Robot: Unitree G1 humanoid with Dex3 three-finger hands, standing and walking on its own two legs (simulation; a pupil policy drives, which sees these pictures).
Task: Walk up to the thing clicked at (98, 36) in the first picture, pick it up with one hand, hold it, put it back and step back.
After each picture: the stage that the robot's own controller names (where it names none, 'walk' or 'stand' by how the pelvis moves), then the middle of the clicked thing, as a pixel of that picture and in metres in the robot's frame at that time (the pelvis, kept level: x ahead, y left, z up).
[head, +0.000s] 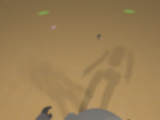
stand; (98, 36) +2.07 -0.20 -0.72
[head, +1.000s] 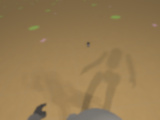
walk; (88, 44) +1.92 +0.20 -0.69
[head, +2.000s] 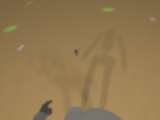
walk; (76, 52) +1.29 +0.40 -0.71
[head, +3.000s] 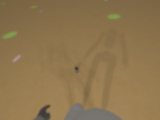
walk; (76, 69) +0.88 +0.32 -0.72
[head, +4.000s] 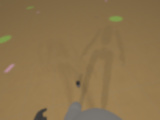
walk; (78, 84) +0.59 +0.23 -0.71
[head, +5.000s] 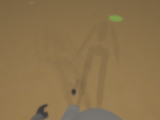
walk; (73, 92) +0.40 +0.20 -0.70
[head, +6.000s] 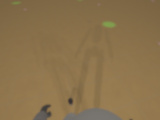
stand; (70, 101) +0.33 +0.20 -0.72
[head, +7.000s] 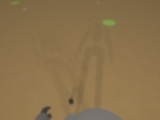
stand; (71, 101) +0.32 +0.21 -0.73
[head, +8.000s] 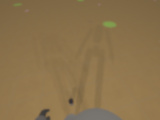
stand; (71, 102) +0.33 +0.21 -0.73
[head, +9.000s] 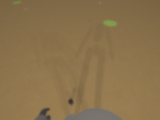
stand; (70, 102) +0.31 +0.21 -0.73
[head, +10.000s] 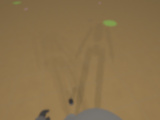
go down; (71, 101) +0.32 +0.21 -0.73
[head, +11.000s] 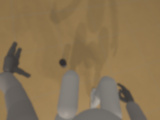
go down; (63, 63) +0.40 +0.24 -0.35
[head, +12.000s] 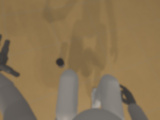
go down; (60, 63) +0.39 +0.26 -0.30
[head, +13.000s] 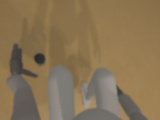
close in; (40, 60) +0.38 +0.28 -0.22
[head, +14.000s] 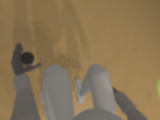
close; (27, 59) +0.38 +0.29 -0.22
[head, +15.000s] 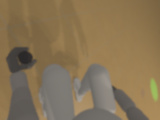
lift; (25, 58) +0.37 +0.29 -0.22
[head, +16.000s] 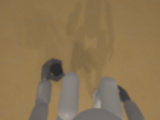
lift; (57, 71) +0.30 +0.24 -0.06
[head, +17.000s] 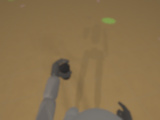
hold; (65, 71) +0.33 +0.17 +0.05
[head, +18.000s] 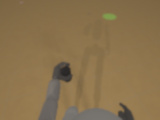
hold; (66, 74) +0.33 +0.17 +0.01
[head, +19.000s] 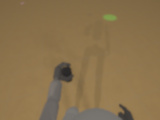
hold; (67, 74) +0.32 +0.17 +0.01
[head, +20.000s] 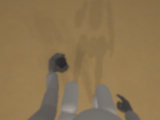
crouch; (62, 64) +0.38 +0.20 -0.07
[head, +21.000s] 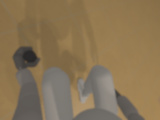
lower; (31, 58) +0.38 +0.28 -0.22
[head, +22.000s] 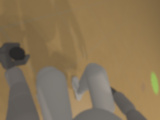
lower; (18, 55) +0.40 +0.30 -0.22
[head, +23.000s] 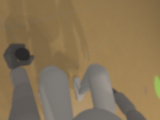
lower; (23, 56) +0.39 +0.30 -0.22
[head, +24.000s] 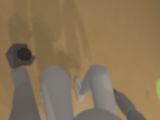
lower; (25, 56) +0.38 +0.30 -0.22
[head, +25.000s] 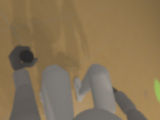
rest; (27, 58) +0.38 +0.28 -0.22
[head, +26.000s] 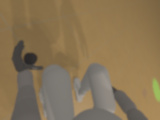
withdraw; (30, 60) +0.37 +0.26 -0.22
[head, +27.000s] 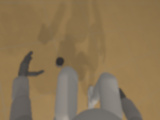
walk; (59, 62) +0.39 +0.23 -0.28
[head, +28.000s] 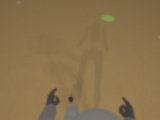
stand; (71, 100) +0.32 +0.17 -0.64
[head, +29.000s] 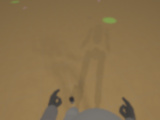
stand; (71, 100) +0.34 +0.19 -0.67
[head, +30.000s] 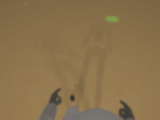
stand; (72, 98) +0.33 +0.19 -0.67
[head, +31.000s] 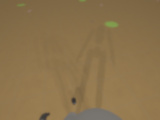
walk; (73, 101) +0.34 +0.18 -0.72
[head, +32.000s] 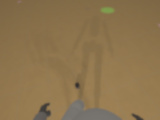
walk; (77, 85) +0.47 +0.18 -0.71
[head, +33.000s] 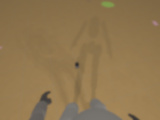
walk; (76, 65) +0.79 +0.16 -0.70
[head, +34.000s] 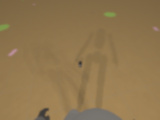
stand; (80, 64) +0.98 +0.20 -0.70
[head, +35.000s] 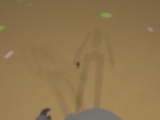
stand; (78, 65) +0.97 +0.21 -0.73
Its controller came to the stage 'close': yes
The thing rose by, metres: 0.72
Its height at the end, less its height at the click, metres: +0.00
